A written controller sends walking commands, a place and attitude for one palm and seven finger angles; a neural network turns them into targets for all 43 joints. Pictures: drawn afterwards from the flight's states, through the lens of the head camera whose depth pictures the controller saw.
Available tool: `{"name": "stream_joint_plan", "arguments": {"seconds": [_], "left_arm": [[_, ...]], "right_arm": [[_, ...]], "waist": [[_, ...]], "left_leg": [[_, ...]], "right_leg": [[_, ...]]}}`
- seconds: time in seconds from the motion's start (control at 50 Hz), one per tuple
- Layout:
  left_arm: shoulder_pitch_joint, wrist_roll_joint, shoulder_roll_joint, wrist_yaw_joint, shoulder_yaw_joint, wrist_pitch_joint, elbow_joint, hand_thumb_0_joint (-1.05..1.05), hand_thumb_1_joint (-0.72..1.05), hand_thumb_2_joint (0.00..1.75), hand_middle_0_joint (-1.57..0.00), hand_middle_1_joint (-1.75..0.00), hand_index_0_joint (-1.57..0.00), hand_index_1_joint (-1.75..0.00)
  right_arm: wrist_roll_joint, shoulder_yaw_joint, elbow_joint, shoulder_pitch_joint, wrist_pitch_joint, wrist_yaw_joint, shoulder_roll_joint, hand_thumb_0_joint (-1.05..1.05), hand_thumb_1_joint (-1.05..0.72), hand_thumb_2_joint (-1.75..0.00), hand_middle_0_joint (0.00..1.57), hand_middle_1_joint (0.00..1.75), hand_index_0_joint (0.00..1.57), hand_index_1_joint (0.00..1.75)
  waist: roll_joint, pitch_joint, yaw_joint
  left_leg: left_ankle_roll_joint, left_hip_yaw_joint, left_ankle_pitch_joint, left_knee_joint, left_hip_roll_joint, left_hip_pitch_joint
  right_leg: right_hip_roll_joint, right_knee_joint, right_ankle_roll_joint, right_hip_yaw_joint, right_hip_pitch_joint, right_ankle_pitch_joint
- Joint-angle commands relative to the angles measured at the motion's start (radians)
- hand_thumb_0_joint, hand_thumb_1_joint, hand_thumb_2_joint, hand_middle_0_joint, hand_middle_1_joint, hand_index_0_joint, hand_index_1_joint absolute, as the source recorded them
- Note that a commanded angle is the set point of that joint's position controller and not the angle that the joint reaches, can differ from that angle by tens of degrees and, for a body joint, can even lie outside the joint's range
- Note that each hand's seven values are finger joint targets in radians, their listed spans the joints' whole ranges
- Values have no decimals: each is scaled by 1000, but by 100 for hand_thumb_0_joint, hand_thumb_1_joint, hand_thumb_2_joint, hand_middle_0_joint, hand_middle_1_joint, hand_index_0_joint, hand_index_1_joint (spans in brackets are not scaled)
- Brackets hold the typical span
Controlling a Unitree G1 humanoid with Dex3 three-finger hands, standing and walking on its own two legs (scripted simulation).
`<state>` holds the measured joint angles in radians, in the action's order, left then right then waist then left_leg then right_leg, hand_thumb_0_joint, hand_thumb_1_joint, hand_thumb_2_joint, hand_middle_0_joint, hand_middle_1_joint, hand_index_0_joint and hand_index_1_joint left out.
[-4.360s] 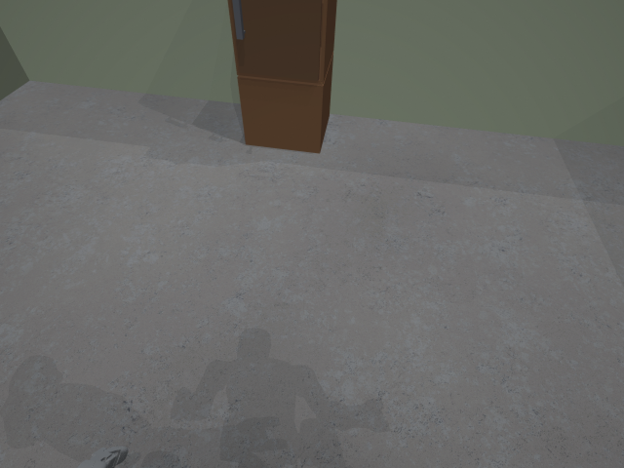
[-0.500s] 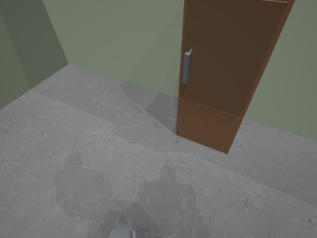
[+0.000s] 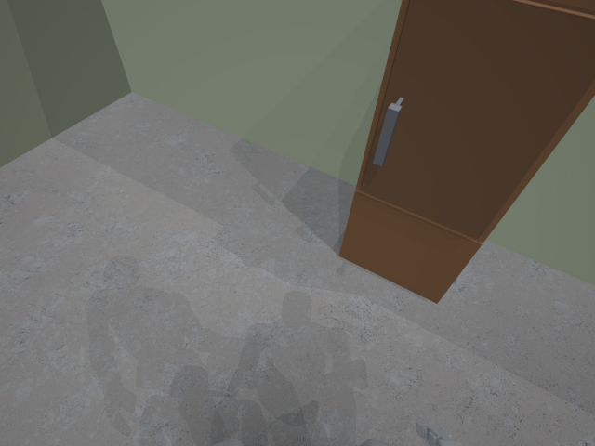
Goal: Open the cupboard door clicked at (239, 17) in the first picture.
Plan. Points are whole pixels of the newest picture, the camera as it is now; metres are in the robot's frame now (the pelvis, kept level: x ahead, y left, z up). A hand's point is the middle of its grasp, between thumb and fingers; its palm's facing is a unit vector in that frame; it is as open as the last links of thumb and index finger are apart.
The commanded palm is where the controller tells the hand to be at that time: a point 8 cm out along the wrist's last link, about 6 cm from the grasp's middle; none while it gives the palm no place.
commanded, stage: turn to face it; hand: left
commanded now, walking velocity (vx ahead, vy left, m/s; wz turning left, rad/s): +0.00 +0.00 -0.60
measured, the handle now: (389, 131) +0.87 -0.15 -0.08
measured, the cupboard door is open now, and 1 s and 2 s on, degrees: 0 0 0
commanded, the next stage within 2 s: take the last steps up to it in 0.62 s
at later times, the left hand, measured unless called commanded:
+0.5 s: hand out of the picture +0.09 +0.11 -0.14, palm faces -0.20 -0.94 -0.27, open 7.4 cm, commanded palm none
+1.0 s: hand out of the picture +0.11 +0.15 -0.16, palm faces -0.32 -0.93 -0.18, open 7.4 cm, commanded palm none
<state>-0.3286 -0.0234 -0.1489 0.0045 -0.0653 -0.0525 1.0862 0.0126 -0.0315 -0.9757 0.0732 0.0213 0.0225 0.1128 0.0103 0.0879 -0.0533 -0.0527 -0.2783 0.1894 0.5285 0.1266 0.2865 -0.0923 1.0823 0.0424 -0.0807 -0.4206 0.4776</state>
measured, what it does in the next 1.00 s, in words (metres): steps on the spot, turning right: right foot, then left foot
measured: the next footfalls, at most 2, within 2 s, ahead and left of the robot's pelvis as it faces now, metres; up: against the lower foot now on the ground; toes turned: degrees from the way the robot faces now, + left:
right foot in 0.24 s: +0.02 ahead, -0.15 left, +0.00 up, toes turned -15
left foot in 0.80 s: +0.03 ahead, +0.07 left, +0.00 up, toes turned -17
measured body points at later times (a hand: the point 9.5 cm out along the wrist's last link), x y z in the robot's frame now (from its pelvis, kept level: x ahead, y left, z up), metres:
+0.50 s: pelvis -0.02 -0.07 +0.01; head -0.01 -0.11 +0.46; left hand +0.10 +0.16 -0.12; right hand -0.05 -0.33 -0.15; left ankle +0.00 +0.11 -0.65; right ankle -0.01 -0.13 -0.73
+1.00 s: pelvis +0.00 -0.02 +0.01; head +0.02 +0.00 +0.46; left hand +0.13 +0.20 -0.14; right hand -0.07 -0.24 -0.13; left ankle -0.01 +0.08 -0.73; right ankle -0.05 -0.15 -0.66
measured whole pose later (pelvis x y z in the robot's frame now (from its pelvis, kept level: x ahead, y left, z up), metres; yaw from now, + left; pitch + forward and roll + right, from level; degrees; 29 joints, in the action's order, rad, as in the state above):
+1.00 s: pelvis +0.00 -0.02 +0.01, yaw -21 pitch +0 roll -1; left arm -0.24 -0.04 -0.22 -0.02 -0.07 -0.03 1.02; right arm 0.03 -0.01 -1.03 0.33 0.03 0.02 0.15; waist 0.02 0.00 0.00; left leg -0.03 -0.08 0.27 0.34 0.01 0.08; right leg -0.01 0.99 0.02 0.00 -0.46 0.32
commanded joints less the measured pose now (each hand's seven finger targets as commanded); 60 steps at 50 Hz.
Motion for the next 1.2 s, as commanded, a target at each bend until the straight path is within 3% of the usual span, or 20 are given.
{"name": "stream_joint_plan", "arguments": {"seconds": [0.0, 0.12, 0.18, 0.2, 0.22, 0.24, 0.28, 0.34, 0.42, 0.62, 0.7, 0.74, 0.76, 0.78, 0.8, 0.82, 0.86, 0.92, 1.1, 1.18], "left_arm": [[-18, 0, -51, -3, -32, -7, -98, 0, 90, 90, -20, -30, -20, -30], [10, -1, -74, -10, -39, 0, -168, 0, 90, 90, -20, -30, -20, -30], [-89, -4, -112, -3, -45, 13, -164, 0, 90, 90, -20, -30, -20, -30], [-94, -19, -213, 6, -54, 27, -175, 0, 90, 90, -20, -30, -20, -30], [-59, -13, -305, 21, -62, 34, -196, 0, 90, 90, -20, -30, -20, -30], [-29, -4, -306, 26, -60, 30, -214, 0, 90, 90, -20, -30, -20, -30], [96, -3, -262, 25, -55, 36, -239, 0, 90, 90, -20, -30, -20, -30], [139, 9, -215, 15, -35, 50, -248, 0, 90, 90, -20, -30, -20, -30], [60, 12, -212, 13, -32, 56, -205, 0, 90, 90, -20, -30, -20, -30], [66, -2, -227, 17, -42, 43, -169, 0, 90, 90, -20, -30, -20, -30], [108, 1, -230, 17, -41, 38, -166, 0, 90, 90, -20, -30, -20, -30], [141, 10, -208, 16, -34, 37, -165, 0, 90, 90, -20, -30, -20, -30], [139, 16, -177, 10, -24, 37, -169, 0, 90, 90, -20, -30, -20, -30], [144, 20, -129, -1, -15, 34, -185, 0, 90, 90, -20, -30, -20, -30], [174, 9, -119, -5, -12, 36, -197, 0, 90, 90, -20, -30, -20, -30], [201, -4, -149, -9, -19, 37, -198, 0, 90, 90, -20, -30, -20, -30], [163, -16, -144, -22, -25, 37, -158, 0, 90, 90, -20, -30, -20, -30], [142, -9, -107, -31, -9, 54, -134, 0, 90, 90, -20, -30, -20, -30], [287, -1, -66, -30, 18, 69, -166, 0, 90, 90, -20, -30, -20, -30], [153, 0, -75, -29, 8, 87, -115, 0, 90, 90, -20, -30, -20, -30]], "right_arm": [[11, -56, 35, 70, -19, 8, 198, 0, -90, -90, 20, 30, 20, 30], [15, -85, 62, 36, -36, -7, 247, 0, -90, -90, 20, 30, 20, 30], [13, -83, 82, 17, -50, -16, 239, 0, -90, -90, 20, 30, 20, 30], [7, -67, 105, 35, -60, -24, 167, 0, -90, -90, 20, 30, 20, 30], [8, -52, 152, -5, -62, -31, 131, 0, -90, -90, 20, 30, 20, 30], [6, -59, 159, -23, -68, -29, 172, 0, -90, -90, 20, 30, 20, 30], [9, -66, 131, 8, -70, -30, 185, 0, -90, -90, 20, 30, 20, 30], [15, -62, 68, 131, -64, -25, 189, 0, -90, -90, 20, 30, 20, 30], [12, -54, 55, 126, -61, -9, 190, 0, -90, -90, 20, 30, 20, 30], [-1, -34, 54, 108, -51, 8, 178, 0, -90, -90, 20, 30, 20, 30], [-9, -27, 35, 167, -40, 16, 161, 0, -90, -90, 20, 30, 20, 30], [-5, -18, 0, 264, -24, 17, 152, 0, -90, -90, 20, 30, 20, 30], [0, -20, -11, 289, -13, 19, 177, 0, -90, -90, 20, 30, 20, 30], [14, -34, -5, 302, -9, 17, 254, 0, -90, -90, 20, 30, 20, 30], [19, -43, 15, 275, -20, 15, 301, 0, -90, -90, 20, 30, 20, 30], [17, -36, 32, 233, -19, 13, 283, 0, -90, -90, 20, 30, 20, 30], [15, -16, 20, 207, -3, 14, 213, 0, -90, -90, 20, 30, 20, 30], [9, -13, -11, 272, 21, 13, 192, 0, -90, -90, 20, 30, 20, 30], [17, -21, -110, 436, 36, 11, 184, 0, -90, -90, 20, 30, 20, 30], [11, -20, -126, 401, 33, 7, 185, 0, -90, -90, 20, 30, 20, 30]], "waist": [[-167, -68, 50], [-177, -95, 47], [-39, -97, -16], [278, -55, -37], [397, -20, -39], [260, -7, -28], [219, -15, 26], [105, -120, 72], [74, -147, 39], [95, -143, 12], [90, -180, 40], [64, -205, 82], [0, -203, 88], [-218, -149, 100], [-316, -51, 104], [-247, 19, 98], [-165, 50, 62], [-109, 11, 65], [-155, 33, 117], [-120, -29, 44]], "left_leg": [[-67, 165, 89, -301, 280, -9], [-49, 143, 233, -254, 314, -15], [35, 56, 311, -45, 253, 134], [112, -24, 379, 271, 101, 275], [127, 109, 421, 498, 7, 388], [104, 225, 349, 564, 23, 347], [99, 272, 202, 632, 8, 354], [126, 260, 62, 617, -7, 302], [147, 271, 100, 559, -22, 312], [121, 273, 255, 285, -58, 175], [95, 265, 210, 103, -86, 48], [84, 248, 62, -114, -84, -150], [59, 294, 90, -198, -28, -259], [-10, 532, 275, -312, 148, -295], [-89, 684, 441, -408, 279, -208], [-120, 698, 488, -440, 297, -104], [-77, 541, 346, -420, 176, -91], [-73, 418, 111, -377, 112, -228], [-114, 359, -245, -298, 150, -273], [-66, 300, -256, -148, 95, -170]], "right_leg": [[-19, -29, 8, -3, -30, -50], [1, -266, -12, -36, 62, -47], [25, -531, -38, -35, 261, -185], [-148, -795, -110, 285, 258, -107], [-323, -923, -196, 565, 153, -166], [-314, -929, -215, 489, 76, -83], [-212, -904, -173, 421, 71, -33], [-112, -815, -131, 256, 210, -288], [-133, -776, -158, 276, 334, -506], [-159, -783, -246, 426, 337, -523], [-129, -752, -232, 431, 314, -580], [-72, -723, -167, 382, 220, -366], [0, -686, -122, 321, 112, -185], [118, -518, -72, 198, -76, -7], [158, -330, -40, 76, -172, 58], [104, -209, -38, 119, -171, 16], [91, -73, -34, 117, -169, -88], [68, -52, -23, 75, -214, -172], [21, -360, -19, -14, -108, -129], [76, -591, -44, -68, 191, -250]]}}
